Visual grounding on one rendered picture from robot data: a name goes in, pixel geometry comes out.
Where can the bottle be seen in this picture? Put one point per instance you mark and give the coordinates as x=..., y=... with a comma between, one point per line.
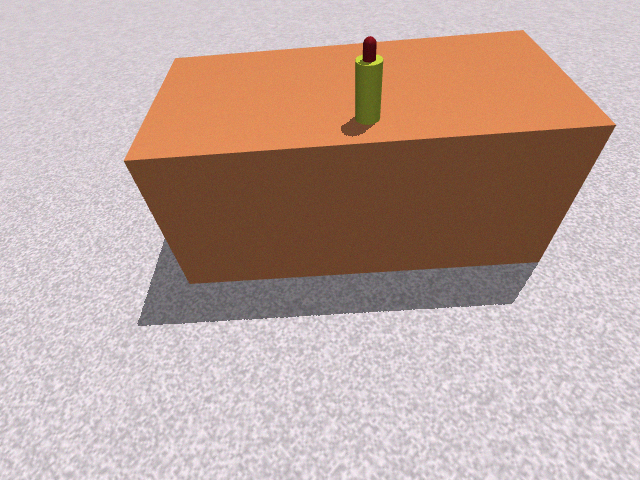
x=368, y=83

